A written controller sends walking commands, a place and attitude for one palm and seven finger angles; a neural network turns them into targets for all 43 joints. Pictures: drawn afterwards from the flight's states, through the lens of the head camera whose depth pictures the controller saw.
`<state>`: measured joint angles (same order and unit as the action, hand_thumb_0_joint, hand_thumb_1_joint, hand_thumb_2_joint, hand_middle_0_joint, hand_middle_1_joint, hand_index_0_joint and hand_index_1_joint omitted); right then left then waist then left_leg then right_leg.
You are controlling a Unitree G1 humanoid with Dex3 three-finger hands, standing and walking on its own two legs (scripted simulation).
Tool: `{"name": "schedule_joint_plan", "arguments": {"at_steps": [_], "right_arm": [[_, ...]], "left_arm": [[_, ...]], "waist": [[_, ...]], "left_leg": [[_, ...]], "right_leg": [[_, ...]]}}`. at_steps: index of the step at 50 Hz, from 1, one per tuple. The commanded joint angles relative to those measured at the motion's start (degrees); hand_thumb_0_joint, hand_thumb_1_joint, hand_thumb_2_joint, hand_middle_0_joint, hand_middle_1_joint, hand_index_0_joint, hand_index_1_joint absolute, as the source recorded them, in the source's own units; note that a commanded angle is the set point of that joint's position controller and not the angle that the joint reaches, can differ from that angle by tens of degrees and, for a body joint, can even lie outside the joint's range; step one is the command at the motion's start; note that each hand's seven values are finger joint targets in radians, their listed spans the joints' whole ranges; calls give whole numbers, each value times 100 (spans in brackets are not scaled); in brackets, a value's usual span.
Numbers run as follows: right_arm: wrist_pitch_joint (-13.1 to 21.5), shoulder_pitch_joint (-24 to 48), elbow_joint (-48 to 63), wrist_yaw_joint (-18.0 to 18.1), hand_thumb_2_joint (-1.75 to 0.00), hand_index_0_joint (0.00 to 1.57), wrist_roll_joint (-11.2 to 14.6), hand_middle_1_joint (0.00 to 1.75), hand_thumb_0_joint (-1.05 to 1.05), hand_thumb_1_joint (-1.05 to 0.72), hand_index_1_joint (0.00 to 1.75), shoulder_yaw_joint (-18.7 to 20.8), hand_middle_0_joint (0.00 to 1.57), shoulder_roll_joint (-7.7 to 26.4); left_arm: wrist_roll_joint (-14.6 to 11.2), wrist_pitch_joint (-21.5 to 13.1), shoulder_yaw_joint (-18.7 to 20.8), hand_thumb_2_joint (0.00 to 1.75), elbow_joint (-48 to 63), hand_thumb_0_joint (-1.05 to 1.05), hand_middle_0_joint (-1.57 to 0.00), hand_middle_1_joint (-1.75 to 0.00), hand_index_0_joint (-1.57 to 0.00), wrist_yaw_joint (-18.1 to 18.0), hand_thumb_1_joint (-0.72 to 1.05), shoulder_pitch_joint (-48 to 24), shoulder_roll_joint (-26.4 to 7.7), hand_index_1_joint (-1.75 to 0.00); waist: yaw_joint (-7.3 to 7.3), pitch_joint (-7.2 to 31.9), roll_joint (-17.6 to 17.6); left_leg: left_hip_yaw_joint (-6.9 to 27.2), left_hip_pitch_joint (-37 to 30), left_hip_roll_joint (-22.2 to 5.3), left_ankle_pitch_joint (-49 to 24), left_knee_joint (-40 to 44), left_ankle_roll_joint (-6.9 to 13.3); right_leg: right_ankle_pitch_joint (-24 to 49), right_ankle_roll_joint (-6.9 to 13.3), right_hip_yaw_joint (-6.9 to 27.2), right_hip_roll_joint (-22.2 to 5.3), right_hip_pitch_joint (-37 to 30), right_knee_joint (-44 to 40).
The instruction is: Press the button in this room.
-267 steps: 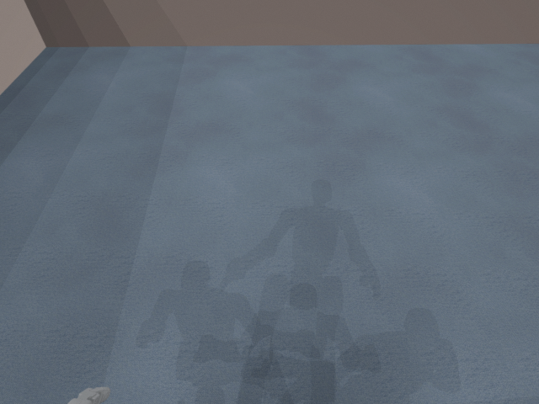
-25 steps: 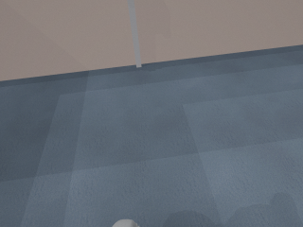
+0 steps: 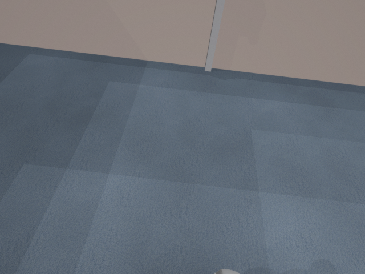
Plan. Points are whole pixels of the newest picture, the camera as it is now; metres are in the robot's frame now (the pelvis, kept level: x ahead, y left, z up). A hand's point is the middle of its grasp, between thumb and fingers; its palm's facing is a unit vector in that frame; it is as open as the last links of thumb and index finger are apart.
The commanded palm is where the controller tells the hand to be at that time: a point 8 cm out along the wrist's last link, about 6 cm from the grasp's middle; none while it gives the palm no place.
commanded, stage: turn or walk to find it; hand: left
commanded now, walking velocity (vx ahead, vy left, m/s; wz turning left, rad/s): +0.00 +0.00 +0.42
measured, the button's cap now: out of the picture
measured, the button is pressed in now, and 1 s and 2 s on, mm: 0 0 0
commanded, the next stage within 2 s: none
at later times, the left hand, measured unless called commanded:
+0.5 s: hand out of the picture +0.01 +0.14 -0.15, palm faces +0.22 -0.94 -0.26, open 7.4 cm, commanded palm none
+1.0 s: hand out of the picture -0.10 +0.21 -0.18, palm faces +0.46 -0.86 -0.23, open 7.4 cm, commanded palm none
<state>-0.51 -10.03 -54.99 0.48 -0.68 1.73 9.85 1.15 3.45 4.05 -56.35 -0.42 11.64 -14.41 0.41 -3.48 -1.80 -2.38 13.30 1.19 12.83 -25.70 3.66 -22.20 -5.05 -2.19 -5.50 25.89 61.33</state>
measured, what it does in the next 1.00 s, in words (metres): steps on the spot, turning left: right foot, then left foot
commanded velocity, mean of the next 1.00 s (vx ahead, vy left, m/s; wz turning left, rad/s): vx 0.00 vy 0.00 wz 0.42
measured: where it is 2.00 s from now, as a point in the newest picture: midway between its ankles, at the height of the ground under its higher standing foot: outside the picture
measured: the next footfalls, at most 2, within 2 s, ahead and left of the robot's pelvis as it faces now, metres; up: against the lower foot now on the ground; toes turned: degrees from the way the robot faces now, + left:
right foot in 0.28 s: +0.02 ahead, -0.15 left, +0.00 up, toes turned +4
left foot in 0.76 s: -0.05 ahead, +0.09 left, +0.00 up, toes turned +26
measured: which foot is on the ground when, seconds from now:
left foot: down 0.00-0.28, up 0.30-0.74, down 0.76-1.00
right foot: up 0.00-0.26, down 0.28-0.78, up 0.80-1.00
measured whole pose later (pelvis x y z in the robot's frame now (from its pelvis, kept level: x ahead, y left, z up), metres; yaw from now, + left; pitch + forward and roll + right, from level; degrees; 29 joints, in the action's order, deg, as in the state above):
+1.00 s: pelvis -0.05 +0.00 +0.00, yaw +25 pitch +0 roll -2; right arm -0.6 -8.3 -54.0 0.3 -0.6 1.2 10.3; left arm 1.1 3.3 3.9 -56.1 -0.5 12.0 -15.2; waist 1.2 -3.6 -2.0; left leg -1.4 12.1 0.8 14.0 -26.4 3.2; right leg -22.8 -5.1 -2.3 -6.0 26.1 62.9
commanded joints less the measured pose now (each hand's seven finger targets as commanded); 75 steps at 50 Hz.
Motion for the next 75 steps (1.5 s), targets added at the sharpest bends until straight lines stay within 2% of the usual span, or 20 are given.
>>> {"name": "schedule_joint_plan", "arguments": {"at_steps": [1, 8, 12, 13, 14, 15, 16, 20, 32, 36, 37, 39, 40, 46, 58, 63, 64, 66, 70, 75], "right_arm": [[42, -540, 192, 93, -90, 20, -43, 30, 0, -90, 30, 357, 20, 1210], [-45, -429, 252, 51, -90, 20, -95, 30, 0, -90, 30, 403, 20, 1261], [-84, -136, 366, 6, -90, 20, -57, 30, 0, -90, 30, 423, 20, 1230], [-86, -127, 399, -24, -90, 20, -17, 30, 0, -90, 30, 418, 20, 1062], [-85, -275, 496, -50, -90, 20, 24, 30, 0, -90, 30, 360, 20, 671], [-122, -129, 589, -34, -90, 20, -27, 30, 0, -90, 30, 404, 20, 800], [-194, -81, 530, -63, -90, 20, -76, 30, 0, -90, 30, 448, 20, 925], [-291, -629, 96, -144, -90, 20, -87, 30, 0, -90, 30, 441, 20, 808], [-210, 276, 281, -106, -90, 20, 8, 30, 0, -90, 30, 233, 20, 634], [-120, -134, 200, -87, -90, 20, 23, 30, 0, -90, 30, 223, 20, 693], [-76, -341, 162, -97, -90, 20, 10, 30, 0, -90, 30, 255, 20, 879], [-27, -780, 146, -44, -90, 20, -26, 30, 0, -90, 30, 460, 20, 1789], [-75, -851, 78, -27, -90, 20, -42, 30, 0, -90, 30, 447, 20, 1810], [36, -136, 296, 82, -90, 20, -21, 30, 0, -90, 30, 284, 20, 1295], [-21, -537, 286, 53, -90, 20, -86, 30, 0, -90, 30, 391, 20, 1266], [-63, -276, 363, 17, -90, 20, -54, 30, 0, -90, 30, 422, 20, 1251], [-58, -295, 380, -5, -90, 20, -21, 30, 0, -90, 30, 411, 20, 1110], [-70, -310, 583, -24, -90, 20, -3, 30, 0, -90, 30, 364, 20, 708], [-299, -611, 165, -120, -90, 20, -91, 30, 0, -90, 30, 457, 20, 847], [-335, -643, 78, -140, -90, 20, -81, 30, 0, -90, 30, 417, 20, 778]], "left_arm": [[-28, -145, 27, 90, 522, 0, -20, -30, -20, -71, 90, -198, -285, -30], [-57, -165, -12, 90, 682, 0, -20, -30, -20, -97, 90, -342, -206, -30], [-81, -235, 24, 90, 562, 0, -20, -30, -20, -132, 90, 296, -271, -30], [-41, -291, 63, 90, 545, 0, -20, -30, -20, -148, 90, 464, -486, -30], [47, -352, 158, 90, 577, 0, -20, -30, -20, -194, 90, 550, -959, -30], [32, -329, 172, 90, 706, 0, -20, -30, -20, -193, 90, 426, -1190, -30], [-3, -304, 123, 90, 812, 0, -20, -30, -20, -201, 90, 153, -1000, -30], [-38, -412, -13, 90, 887, 0, -20, -30, -20, -159, 90, -411, -459, -30], [70, -387, 106, 90, 376, 0, -20, -30, -20, -162, 90, 682, -833, -30], [33, -333, 151, 90, 313, 0, -20, -30, -20, -141, 90, 450, -939, -30], [-20, -296, 133, 90, 330, 0, -20, -30, -20, -126, 90, 416, -873, -30], [-54, -217, -21, 90, 657, 0, -20, -30, -20, -99, 90, 323, -243, -30], [-18, -157, -19, 90, 686, 0, -20, -30, -20, -128, 90, 77, -416, -30], [-15, -152, 41, 90, 392, 0, -20, -30, -20, -29, 90, 123, -408, -30], [-53, -162, -14, 90, 797, 0, -20, -30, -20, -89, 90, -569, -267, -30], [-94, -258, 7, 90, 674, 0, -20, -30, -20, -114, 90, 81, -312, -30], [-76, -312, 41, 90, 639, 0, -20, -30, -20, -135, 90, 280, -450, -30], [31, -370, 176, 90, 705, 0, -20, -30, -20, -187, 90, 418, -1212, -30], [-38, -366, 23, 90, 922, 0, -20, -30, -20, -178, 90, -546, -595, -30], [-23, -418, 5, 90, 743, 0, -20, -30, -20, -167, 90, -105, -493, -30]], "waist": [[-242, 643, 849], [-246, 503, 1020], [105, 640, 857], [183, 654, 344], [199, 719, -1153], [252, 479, -1527], [126, 250, -748], [-284, 16, -562], [257, 446, -870], [-9, 631, -881], [-149, 718, -476], [-359, 816, 2068], [-436, 773, 1426], [-94, 427, 912], [-282, 423, 975], [58, 649, 890], [148, 790, 513], [245, 719, -1500], [-253, -56, -502], [-121, -31, -732]], "left_leg": [[1601, -1168, -1535, -2684, 635, 624], [2106, -479, -1421, -2108, 612, 660], [2051, 522, -1058, -1217, 231, 340], [1770, 1059, -706, -554, -194, 46], [963, 2034, 30, 874, -1328, -358], [597, 2085, 263, 1954, -2631, -504], [830, 1903, 65, 1734, -3466, -480], [590, 1918, -134, 632, -4428, -658], [-49, 1252, -318, 1386, -2132, -759], [-310, 134, -226, 388, -498, -624], [-191, -558, -344, -416, 204, -549], [2308, -1501, -2420, -3618, 618, 483], [1975, -1052, -2547, -3227, 538, 805], [1200, -827, -1428, -2993, 622, 406], [2101, -632, -1437, -2434, 582, 679], [2151, 310, -1055, -1831, 137, 364], [1967, 738, -784, -1165, -171, 104], [583, 2103, 337, 1980, -2383, -531], [702, 1819, -162, 972, -4396, -591], [477, 1855, -277, 556, -4352, -787]], "right_leg": [[-157, -57, 144, -4, 496, -413], [-347, 94, 100, 248, -315, -1624], [808, 181, -4, 323, -1760, -3340], [1063, 260, 279, -4, -2357, -4027], [751, 715, 1719, -1346, -2896, -4578], [968, 1297, 2424, -2252, -2054, -4836], [657, 1433, 1953, -2069, -1385, -4897], [1467, 953, 506, -1051, -1318, -4602], [3785, 1352, 83, -1500, -2344, -3823], [3482, 983, -323, -1396, -1969, -3205], [2929, 699, -573, -1230, -1493, -2711], [-1540, 37, -708, -131, 548, -677], [-1548, 145, -245, -182, 293, -82], [-27, 19, 50, -100, 488, 359], [-387, 13, 146, 177, -2, -1237], [764, 151, 17, 377, -1605, -3279], [1199, 201, 208, 116, -2280, -3998], [1682, 1233, 2376, -2190, -2582, -4616], [785, 1100, 965, -1306, -1059, -4733], [1173, 1026, 324, -1140, -1384, -4656]]}}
